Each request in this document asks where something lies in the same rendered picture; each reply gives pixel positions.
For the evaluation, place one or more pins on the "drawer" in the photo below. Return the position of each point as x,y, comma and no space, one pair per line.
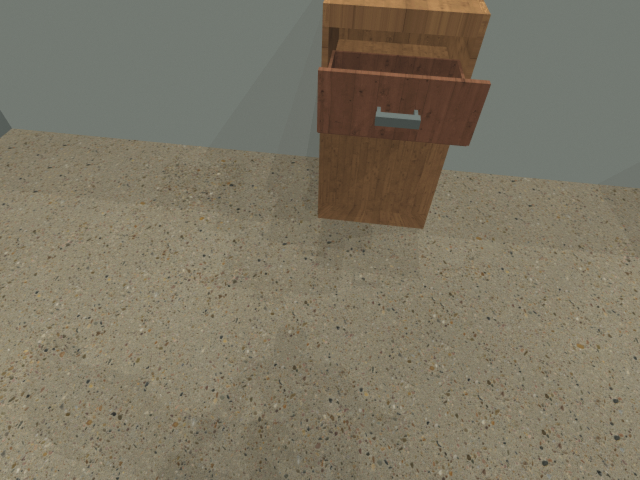
356,83

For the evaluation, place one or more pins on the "cabinet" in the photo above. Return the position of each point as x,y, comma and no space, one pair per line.
384,181

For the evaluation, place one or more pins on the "handle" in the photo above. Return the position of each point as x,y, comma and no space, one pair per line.
397,120

